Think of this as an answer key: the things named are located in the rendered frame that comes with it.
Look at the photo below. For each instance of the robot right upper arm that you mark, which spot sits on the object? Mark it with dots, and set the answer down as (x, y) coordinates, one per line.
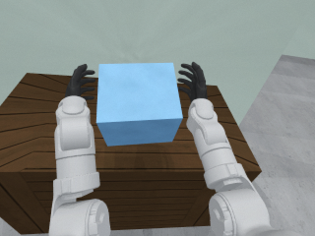
(241, 212)

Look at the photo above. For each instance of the robot left hand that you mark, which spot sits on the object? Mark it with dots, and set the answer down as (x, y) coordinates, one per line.
(76, 81)

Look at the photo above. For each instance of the pedestal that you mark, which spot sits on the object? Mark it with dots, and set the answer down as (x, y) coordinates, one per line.
(144, 186)

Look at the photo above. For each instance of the robot left upper arm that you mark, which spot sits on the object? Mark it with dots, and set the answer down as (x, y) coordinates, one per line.
(81, 218)

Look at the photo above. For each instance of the left robot forearm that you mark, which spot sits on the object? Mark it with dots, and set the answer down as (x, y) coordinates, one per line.
(74, 140)

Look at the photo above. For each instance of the carton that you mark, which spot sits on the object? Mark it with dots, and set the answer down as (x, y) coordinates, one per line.
(137, 103)

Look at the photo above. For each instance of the right robot forearm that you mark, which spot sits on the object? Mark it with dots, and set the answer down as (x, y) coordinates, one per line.
(222, 172)

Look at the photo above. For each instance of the robot right hand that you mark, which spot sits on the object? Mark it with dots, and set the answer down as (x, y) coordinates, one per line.
(198, 88)

